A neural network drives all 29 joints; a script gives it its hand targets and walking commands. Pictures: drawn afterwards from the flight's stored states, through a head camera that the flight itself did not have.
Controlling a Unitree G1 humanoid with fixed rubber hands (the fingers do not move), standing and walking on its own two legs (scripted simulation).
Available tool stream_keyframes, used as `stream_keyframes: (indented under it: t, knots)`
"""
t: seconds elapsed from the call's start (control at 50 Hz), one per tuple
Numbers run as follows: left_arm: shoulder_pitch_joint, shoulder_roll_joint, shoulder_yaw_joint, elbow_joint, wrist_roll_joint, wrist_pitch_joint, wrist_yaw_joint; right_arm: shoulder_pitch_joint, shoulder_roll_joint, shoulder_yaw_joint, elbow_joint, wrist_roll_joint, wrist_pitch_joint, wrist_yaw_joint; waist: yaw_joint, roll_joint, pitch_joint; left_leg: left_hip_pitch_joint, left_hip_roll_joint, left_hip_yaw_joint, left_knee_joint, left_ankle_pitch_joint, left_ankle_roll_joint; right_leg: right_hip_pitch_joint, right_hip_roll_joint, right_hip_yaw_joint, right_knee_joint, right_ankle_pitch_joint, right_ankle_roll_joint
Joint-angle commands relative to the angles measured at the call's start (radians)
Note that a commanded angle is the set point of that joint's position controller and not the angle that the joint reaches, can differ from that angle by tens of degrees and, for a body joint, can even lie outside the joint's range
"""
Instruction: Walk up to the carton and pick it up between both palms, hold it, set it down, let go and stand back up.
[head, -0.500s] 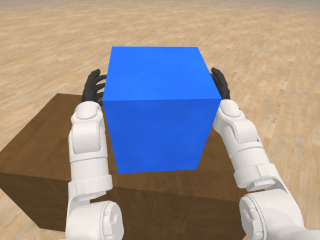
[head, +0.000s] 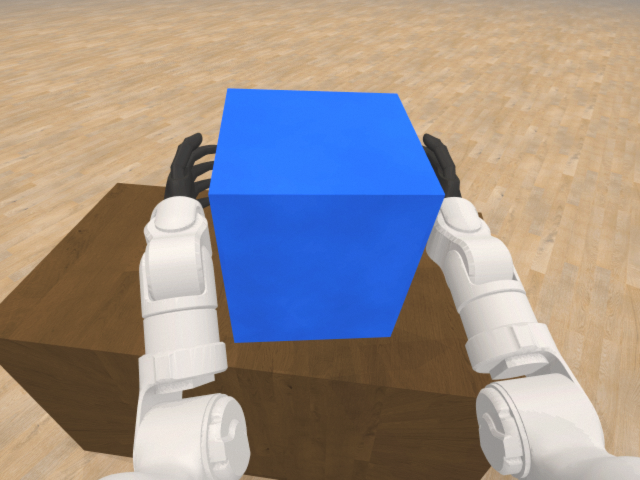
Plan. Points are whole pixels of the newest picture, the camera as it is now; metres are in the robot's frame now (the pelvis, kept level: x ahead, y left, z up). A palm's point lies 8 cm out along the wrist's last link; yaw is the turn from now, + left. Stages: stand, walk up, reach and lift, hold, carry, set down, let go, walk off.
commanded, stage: hold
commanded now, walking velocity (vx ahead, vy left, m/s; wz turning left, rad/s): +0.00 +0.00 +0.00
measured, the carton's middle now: (314, 220) +0.38 +0.01 +0.17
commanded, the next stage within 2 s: set down in 0.92 s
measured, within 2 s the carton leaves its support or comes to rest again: neither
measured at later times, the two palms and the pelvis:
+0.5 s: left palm (183, 202) +0.36 +0.16 +0.22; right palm (438, 199) +0.36 -0.14 +0.20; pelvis +0.00 +0.00 +0.00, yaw +1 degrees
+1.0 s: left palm (183, 204) +0.36 +0.16 +0.22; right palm (437, 201) +0.36 -0.14 +0.20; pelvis +0.00 +0.00 +0.00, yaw +1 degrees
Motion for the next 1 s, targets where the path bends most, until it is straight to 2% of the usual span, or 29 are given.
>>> stream_keyframes:
  t: [0.0,0.4,0.9,0.92,0.98]
  knots:
    - [-0.673,-0.532,-0.503,-0.005,-0.161,-0.033,-0.127,-0.823,0.589,0.362,-0.291,0.067,-0.079,0.079,-0.008,0.055,-0.329,-0.134,-0.028,0.056,-0.091,0.24,-0.03,0.219,0.033,-0.013,-0.003,0.083,0.023]
    - [-0.679,-0.523,-0.493,0.012,-0.156,-0.048,-0.135,-0.828,0.601,0.361,-0.288,0.063,-0.09,0.069,-0.014,0.055,-0.34,-0.143,-0.036,0.057,-0.088,0.237,-0.025,0.232,0.03,-0.016,-0.001,0.092,0.031]
    - [-0.623,-0.532,-0.535,-0.062,-0.158,-0.032,-0.13,-0.776,0.576,0.393,-0.343,0.082,-0.092,0.069,-0.02,0.065,-0.328,-0.092,-0.026,0.05,-0.07,0.324,-0.042,0.219,0.039,-0.024,-0.003,0.129,0.022]
    - [-0.645,-0.575,-0.577,-0.094,-0.18,-0.024,-0.137,-0.817,0.581,0.384,-0.359,0.096,-0.092,0.072,-0.04,0.072,-0.337,-0.084,-0.022,0.049,-0.068,0.312,-0.049,0.191,0.038,-0.04,0.009,0.128,0.024]
    - [-0.662,-0.585,-0.591,-0.091,-0.189,-0.018,-0.14,-0.842,0.577,0.379,-0.374,0.092,-0.098,0.075,-0.047,0.077,-0.36,-0.064,-0.021,0.046,-0.061,0.314,-0.055,0.169,0.037,-0.045,0.01,0.121,0.023]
